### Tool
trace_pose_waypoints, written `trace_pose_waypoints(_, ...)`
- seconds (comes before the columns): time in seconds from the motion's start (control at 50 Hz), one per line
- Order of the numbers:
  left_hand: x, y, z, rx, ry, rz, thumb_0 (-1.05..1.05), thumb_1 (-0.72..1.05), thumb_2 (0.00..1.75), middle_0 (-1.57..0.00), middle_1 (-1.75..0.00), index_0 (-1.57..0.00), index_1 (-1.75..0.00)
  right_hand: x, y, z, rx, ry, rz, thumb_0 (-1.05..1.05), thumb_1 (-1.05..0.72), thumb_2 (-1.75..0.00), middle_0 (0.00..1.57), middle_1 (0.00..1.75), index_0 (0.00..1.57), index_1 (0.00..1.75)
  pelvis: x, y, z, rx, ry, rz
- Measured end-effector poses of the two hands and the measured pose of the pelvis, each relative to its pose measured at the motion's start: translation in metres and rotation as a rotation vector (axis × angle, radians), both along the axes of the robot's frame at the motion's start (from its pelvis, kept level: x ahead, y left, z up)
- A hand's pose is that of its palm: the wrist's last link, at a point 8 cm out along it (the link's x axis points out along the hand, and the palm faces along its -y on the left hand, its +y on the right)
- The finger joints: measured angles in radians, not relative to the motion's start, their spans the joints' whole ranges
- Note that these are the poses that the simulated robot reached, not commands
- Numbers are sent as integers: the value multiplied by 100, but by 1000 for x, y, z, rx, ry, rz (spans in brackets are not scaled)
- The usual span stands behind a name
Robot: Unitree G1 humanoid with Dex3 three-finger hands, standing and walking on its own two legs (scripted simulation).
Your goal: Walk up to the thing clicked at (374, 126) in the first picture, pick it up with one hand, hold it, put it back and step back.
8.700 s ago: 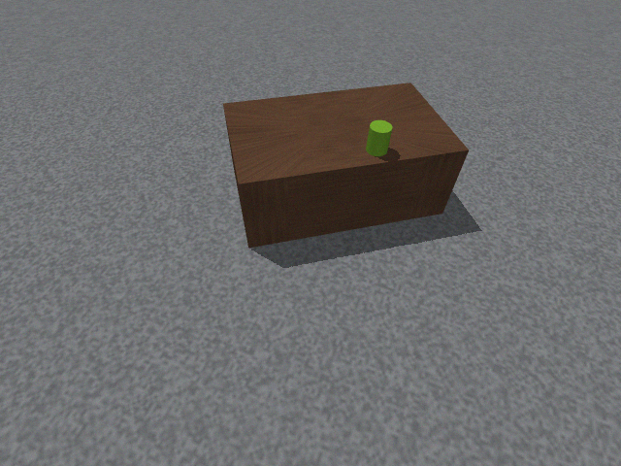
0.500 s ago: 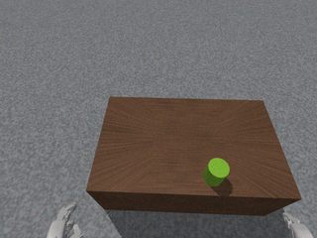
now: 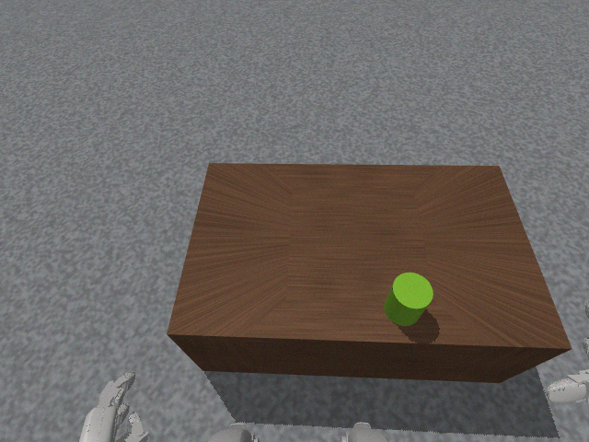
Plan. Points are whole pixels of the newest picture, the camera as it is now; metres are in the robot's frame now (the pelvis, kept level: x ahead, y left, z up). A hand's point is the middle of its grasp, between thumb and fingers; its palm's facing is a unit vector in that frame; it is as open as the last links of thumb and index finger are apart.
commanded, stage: go down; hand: right
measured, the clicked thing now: (407, 299) +0.45 -0.23 -0.30
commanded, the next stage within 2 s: approach in 1.38 s
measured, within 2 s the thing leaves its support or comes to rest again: neither
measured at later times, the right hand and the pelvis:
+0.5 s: hand out of the picture +0.31 -0.39 -0.01, palm faces +0.20 +0.96 -0.17, open 17.0 cm; pelvis -0.01 +0.00 -0.01, yaw +1 degrees
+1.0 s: hand out of the picture +0.35 -0.41 +0.00, palm faces +0.22 +0.97 -0.13, open 16.6 cm; pelvis +0.00 -0.01 -0.02, yaw +2 degrees
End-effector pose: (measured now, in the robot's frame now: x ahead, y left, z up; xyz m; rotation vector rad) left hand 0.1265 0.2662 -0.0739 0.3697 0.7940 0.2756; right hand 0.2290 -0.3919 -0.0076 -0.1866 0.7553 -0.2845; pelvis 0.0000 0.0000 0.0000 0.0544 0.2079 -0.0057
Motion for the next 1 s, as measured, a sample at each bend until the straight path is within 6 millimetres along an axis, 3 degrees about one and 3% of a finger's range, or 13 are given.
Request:
trace_pose_waypoints(0.18,-38,6,-9,6,119,28,1,90,90,-21,-30,-21,-30,20,-16,5,47,-64,33,-1,52,-7,3,5,4,5,-3,-5,-1,-3,25,19)
trace_pose_waypoints(0.3,-52,7,-16,15,191,16,1,90,90,-21,-30,-21,-30,28,-29,6,40,-145,25,-1,50,-9,3,6,4,6,-7,-4,-5,-4,46,20)
trace_pose_waypoints(0.66,-57,12,-11,62,263,-10,0,90,91,-21,-31,-21,-30,63,-55,22,49,-277,29,-1,37,-10,4,5,4,5,-5,-6,-7,7,81,21)
trace_pose_waypoints(1.0,-61,6,-20,59,324,-21,0,89,91,-21,-31,-21,-30,86,-63,19,70,-349,38,-1,33,-10,5,4,5,4,-4,-11,-15,17,120,23)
